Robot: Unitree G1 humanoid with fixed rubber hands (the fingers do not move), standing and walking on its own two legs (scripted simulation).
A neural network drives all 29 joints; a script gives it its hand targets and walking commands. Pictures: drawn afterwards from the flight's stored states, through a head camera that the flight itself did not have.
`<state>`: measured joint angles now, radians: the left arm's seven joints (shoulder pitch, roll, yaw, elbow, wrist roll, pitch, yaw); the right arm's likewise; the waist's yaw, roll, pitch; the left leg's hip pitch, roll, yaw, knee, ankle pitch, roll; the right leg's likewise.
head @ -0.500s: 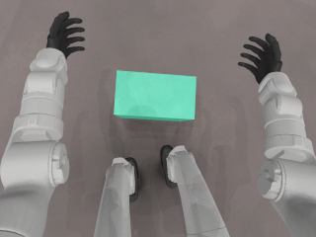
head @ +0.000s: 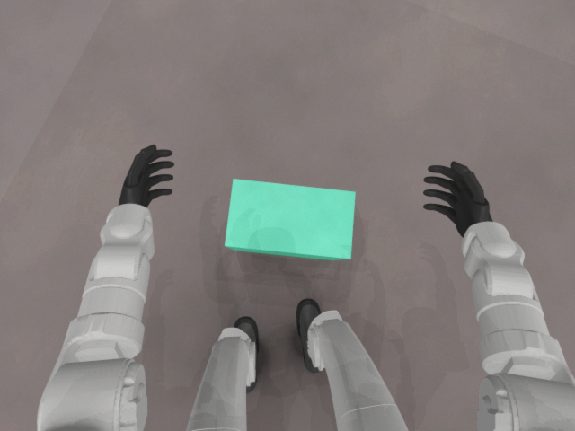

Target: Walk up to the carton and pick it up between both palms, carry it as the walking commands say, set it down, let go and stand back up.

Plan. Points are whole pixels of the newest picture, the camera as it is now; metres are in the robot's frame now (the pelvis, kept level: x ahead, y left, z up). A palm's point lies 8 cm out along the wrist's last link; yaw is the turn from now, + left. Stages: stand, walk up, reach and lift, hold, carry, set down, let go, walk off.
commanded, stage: let go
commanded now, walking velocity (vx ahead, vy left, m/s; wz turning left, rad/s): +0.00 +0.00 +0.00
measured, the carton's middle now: (288, 224) +0.41 -0.06 -0.57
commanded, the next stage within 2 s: stand in 1.00 s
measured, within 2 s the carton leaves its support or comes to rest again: neither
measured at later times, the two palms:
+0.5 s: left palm (60, 340) +0.25 +0.22 -0.01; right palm (511, 341) +0.20 -0.23 +0.00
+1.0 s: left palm (20, 399) +0.21 +0.25 +0.01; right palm (495, 342) +0.20 -0.21 +0.01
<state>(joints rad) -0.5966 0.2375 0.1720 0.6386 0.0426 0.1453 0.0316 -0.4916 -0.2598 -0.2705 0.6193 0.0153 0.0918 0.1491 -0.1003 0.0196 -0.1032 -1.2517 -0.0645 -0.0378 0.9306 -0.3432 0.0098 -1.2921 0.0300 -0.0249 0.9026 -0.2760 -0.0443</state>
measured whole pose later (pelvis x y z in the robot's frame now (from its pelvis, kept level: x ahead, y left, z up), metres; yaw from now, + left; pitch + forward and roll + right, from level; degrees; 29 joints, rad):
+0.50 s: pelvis +0.05 +0.00 +0.08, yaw -2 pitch +6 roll -1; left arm 0.13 0.21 0.06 0.51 0.02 0.03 -0.03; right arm 0.23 -0.20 -0.03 0.42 0.04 0.05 0.07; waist -0.04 -0.01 0.03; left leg -0.31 -0.03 -0.04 0.53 -0.32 0.02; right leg -0.35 0.06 0.01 0.49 -0.24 -0.04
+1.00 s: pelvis +0.05 +0.02 +0.07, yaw -3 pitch -6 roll +0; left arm 0.24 0.23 0.02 0.42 -0.02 0.12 -0.03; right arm 0.23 -0.21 -0.04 0.35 -0.03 0.25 0.03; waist 0.03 0.02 0.13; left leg -0.07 -0.05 0.00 0.51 -0.33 0.05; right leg -0.14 0.04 0.04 0.51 -0.27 -0.02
